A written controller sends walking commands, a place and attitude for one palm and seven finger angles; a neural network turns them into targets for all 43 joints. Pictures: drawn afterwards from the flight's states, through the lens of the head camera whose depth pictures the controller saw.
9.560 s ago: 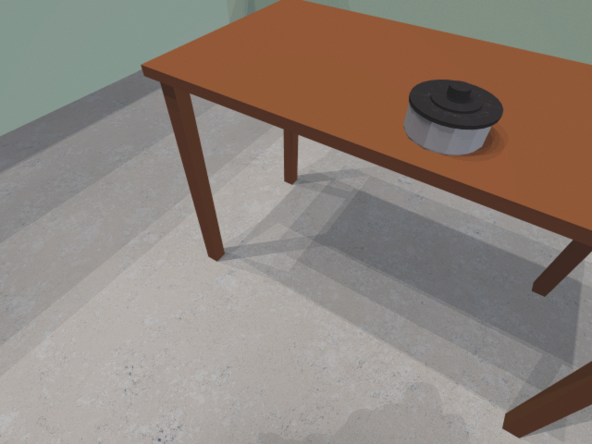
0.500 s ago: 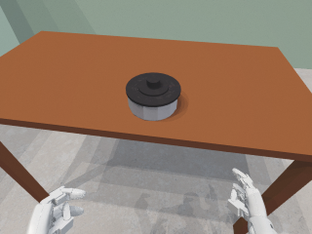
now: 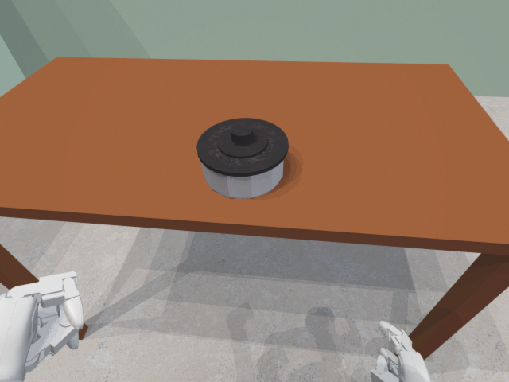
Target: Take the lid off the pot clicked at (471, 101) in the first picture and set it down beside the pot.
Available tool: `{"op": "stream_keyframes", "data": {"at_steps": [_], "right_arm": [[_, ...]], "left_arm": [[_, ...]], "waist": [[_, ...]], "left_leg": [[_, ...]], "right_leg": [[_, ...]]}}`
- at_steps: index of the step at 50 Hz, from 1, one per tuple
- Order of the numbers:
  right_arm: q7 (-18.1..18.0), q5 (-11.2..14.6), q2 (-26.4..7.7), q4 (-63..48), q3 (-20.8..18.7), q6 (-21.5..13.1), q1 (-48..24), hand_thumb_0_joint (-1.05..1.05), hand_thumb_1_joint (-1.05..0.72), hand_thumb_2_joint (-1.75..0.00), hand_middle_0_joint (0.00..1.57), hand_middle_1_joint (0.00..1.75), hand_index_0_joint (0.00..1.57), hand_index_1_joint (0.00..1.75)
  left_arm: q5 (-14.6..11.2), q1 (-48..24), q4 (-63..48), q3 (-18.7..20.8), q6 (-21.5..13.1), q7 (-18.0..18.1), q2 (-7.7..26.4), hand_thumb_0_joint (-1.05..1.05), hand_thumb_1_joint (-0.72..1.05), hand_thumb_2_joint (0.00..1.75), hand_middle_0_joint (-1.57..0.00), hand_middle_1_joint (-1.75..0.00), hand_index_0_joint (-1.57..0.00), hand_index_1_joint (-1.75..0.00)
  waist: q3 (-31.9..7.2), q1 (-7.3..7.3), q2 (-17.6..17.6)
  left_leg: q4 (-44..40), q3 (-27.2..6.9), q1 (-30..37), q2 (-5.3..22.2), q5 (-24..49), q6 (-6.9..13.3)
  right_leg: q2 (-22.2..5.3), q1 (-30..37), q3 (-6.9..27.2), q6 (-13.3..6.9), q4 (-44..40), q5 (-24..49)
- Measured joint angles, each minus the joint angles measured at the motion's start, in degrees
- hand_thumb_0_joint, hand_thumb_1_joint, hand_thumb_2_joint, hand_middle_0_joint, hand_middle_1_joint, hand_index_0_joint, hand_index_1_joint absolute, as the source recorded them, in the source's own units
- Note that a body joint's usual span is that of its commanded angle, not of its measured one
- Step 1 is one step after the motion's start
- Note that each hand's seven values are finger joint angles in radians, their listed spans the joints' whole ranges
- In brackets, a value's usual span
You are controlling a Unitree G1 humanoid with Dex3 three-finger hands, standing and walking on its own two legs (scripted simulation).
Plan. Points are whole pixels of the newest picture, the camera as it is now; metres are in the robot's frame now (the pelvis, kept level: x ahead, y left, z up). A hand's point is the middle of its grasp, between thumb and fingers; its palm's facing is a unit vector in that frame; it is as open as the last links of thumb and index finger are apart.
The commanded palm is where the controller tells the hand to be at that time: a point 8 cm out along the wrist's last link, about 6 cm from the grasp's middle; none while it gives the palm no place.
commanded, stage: raise the hand higher, near the body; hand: left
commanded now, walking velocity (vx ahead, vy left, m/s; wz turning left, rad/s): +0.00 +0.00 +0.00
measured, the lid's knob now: (241, 133) +0.49 +0.09 +0.15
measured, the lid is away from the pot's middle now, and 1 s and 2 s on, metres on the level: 0.00 0.00 0.00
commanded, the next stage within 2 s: reach forward and open the fingers in 0.58 s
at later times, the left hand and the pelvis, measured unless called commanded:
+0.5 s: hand (53, 275) +0.17 +0.24 +0.19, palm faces +0.39 -0.81 -0.43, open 3.1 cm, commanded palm +0.11 +0.28 +0.21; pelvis +0.01 +0.01 +0.00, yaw +0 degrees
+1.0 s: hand (34, 253) +0.18 +0.27 +0.20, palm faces +0.23 -0.04 -0.97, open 2.9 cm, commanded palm +0.16 +0.27 +0.24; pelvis -0.03 +0.01 -0.01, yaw +1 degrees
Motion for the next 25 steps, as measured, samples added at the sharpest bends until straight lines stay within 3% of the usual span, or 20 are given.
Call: {"op": "stream_keyframes", "data": {"at_steps": [6,25], "right_arm": [[0.0,0.1,-0.7,-0.6,-0.7,-0.7,-1.1,0.02,-0.9,-0.9,0.2,0.3,0.2,0.3],[1.2,-0.2,0.4,-2.4,1.2,0.2,-3.4,0.01,-0.9,-0.9,0.2,0.3,0.2,0.3]], "left_arm": [[0.0,1.1,-3.9,0.8,-0.9,0.3,0.6,0.01,0.89,0.9,-1.3,-1.5,-1.3,-1.49],[-1.0,-6.9,-9.0,4.1,-2.0,0.1,1.5,0.01,0.89,0.9,-1.31,-1.5,-1.3,-1.49]], "waist": [[-1.0,0.33,-0.5],[-0.6,1.61,-0.6]], "left_leg": [[0.3,0.3,0.3,-0.3,-0.8,0.2],[0.9,0.2,0.6,-0.7,-1.3,0.6]], "right_leg": [[-0.3,0.3,0.3,0.3,0.1,-0.5],[-0.8,0.8,0.2,0.7,0.4,-0.8]]}}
